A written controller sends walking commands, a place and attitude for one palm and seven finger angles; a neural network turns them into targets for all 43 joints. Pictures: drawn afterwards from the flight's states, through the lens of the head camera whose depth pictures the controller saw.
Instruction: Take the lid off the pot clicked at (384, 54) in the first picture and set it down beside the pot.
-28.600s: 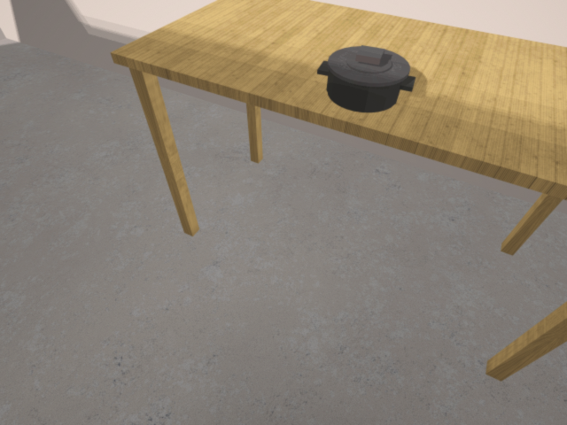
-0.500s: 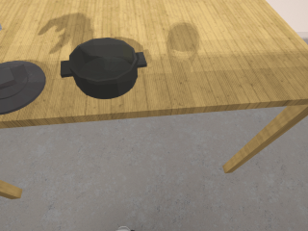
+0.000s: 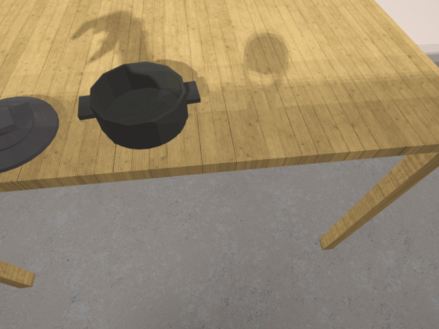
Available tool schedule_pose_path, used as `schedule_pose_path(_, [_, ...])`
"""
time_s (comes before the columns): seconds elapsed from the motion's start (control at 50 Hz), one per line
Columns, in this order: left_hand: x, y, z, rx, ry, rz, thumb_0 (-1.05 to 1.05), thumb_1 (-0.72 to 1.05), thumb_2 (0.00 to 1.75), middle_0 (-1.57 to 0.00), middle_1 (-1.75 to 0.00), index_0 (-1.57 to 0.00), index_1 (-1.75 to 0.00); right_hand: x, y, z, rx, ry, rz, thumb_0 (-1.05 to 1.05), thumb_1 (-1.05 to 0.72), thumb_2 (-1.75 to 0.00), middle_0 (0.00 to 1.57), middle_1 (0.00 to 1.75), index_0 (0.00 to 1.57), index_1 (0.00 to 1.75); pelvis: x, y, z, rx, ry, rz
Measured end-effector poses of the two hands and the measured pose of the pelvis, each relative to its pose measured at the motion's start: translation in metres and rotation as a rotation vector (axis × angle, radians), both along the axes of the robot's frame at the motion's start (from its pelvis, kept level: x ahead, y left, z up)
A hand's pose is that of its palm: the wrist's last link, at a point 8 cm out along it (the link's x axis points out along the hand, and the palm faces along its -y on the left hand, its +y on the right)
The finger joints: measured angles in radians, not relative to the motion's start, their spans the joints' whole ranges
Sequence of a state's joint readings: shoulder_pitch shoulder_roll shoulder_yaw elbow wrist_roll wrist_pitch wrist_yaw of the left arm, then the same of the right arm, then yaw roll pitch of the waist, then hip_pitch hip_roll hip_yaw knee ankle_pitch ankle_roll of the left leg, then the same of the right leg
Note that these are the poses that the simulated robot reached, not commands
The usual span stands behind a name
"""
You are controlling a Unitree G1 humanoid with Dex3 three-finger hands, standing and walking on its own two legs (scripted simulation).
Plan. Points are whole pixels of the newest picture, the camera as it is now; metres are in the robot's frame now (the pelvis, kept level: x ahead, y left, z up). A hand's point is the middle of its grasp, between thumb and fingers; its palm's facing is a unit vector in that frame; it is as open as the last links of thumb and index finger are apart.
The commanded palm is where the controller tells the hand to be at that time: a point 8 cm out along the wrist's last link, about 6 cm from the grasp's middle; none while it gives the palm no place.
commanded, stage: draw the hand back to the body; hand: left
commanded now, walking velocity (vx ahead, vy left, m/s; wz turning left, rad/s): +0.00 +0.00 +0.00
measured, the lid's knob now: out of the picture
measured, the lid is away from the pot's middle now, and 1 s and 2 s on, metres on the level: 0.25 0.25 0.25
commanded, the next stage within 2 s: none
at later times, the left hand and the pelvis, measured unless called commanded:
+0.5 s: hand out of the picture +0.45 +0.34 +0.26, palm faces -0.19 -0.08 -0.98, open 11.1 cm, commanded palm +0.41 +0.34 +0.32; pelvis +0.01 -0.01 +0.00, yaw +0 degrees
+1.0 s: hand out of the picture +0.38 +0.27 +0.31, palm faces +0.54 -0.82 -0.19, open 10.3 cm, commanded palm +0.32 +0.30 +0.31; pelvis +0.01 -0.03 +0.01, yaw -1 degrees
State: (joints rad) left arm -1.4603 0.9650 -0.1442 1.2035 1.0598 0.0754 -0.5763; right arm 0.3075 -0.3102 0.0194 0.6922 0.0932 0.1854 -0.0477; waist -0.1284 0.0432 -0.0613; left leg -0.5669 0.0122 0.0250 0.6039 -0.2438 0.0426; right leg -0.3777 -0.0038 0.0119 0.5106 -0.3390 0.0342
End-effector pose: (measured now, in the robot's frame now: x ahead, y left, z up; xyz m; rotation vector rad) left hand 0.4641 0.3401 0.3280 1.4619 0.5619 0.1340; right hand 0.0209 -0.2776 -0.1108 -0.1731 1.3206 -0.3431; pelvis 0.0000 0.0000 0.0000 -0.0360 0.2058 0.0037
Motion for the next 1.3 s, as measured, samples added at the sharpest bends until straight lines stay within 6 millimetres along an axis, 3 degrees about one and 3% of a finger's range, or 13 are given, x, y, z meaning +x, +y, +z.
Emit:
schedule_pose_path(0.3, [-0.003, 0.004, -0.012, 0.006, -0.005, 0.004, 0.0, -0.09, 0.83, -0.45, -0.69, -0.45, -0.7, 0.016, -0.01, 0.001, 0.017, -0.01, -0.009, 0.01, -0.91, -0.9, 0.21, 0.3, 0.2, 0.3, 0.008, -0.008, 0.001, 0.007, -0.01, -0.006])
schedule_pose_path(0.56, [-0.037, -0.005, -0.017, 0.037, -0.079, -0.049, 0.0, -0.09, 0.83, -0.45, -0.69, -0.45, -0.7, 0.075, 0.001, 0.005, 0.064, -0.166, 0.074, 0.01, -0.91, -0.9, 0.21, 0.3, 0.2, 0.3, 0.003, -0.007, 0.002, 0.01, -0.046, 0.01])
schedule_pose_path(0.66, [-0.056, -0.018, -0.012, -0.597, -0.639, -0.206, 0.0, -0.1, 0.82, -0.46, -0.69, -0.45, -0.7, 0.096, 0.015, 0.014, 0.061, -0.277, 0.18, 0.01, -0.91, -0.9, 0.2, 0.3, 0.2, 0.3, -0.001, -0.01, 0.005, 0.014, -0.105, -0.001])
schedule_pose_path(0.78, [-0.081, -0.026, -0.013, -0.895, -1.033, -0.179, 0.0, -0.08, 0.83, -0.45, -0.69, -0.44, -0.69, 0.107, 0.019, 0.028, 0.044, -0.363, 0.212, 0.01, -0.91, -0.9, 0.21, 0.3, 0.2, 0.3, 0.002, -0.019, 0.009, 0.013, -0.153, -0.014])
schedule_pose_path(1.08, [-0.143, -0.039, -0.015, -0.912, -1.22, -0.141, 0.0, 0.21, 0.85, -0.37, -0.57, -0.36, -0.57, 0.113, -0.016, 0.031, 0.003, -0.416, 0.208, 0.01, -0.91, -0.9, 0.21, 0.3, 0.2, 0.3, 0.004, -0.035, 0.015, 0.025, -0.213, -0.022])
schedule_pose_path(1.3, [-0.185, -0.053, -0.021, -0.896, -1.249, -0.168, 0.0, 0.47, 0.87, -0.31, -0.46, -0.3, -0.47, 0.135, -0.012, 0.039, 0.014, -0.507, 0.252, 0.02, -0.91, -0.9, 0.21, 0.3, 0.2, 0.3, -0.002, -0.044, 0.016, 0.027, -0.252, -0.015])
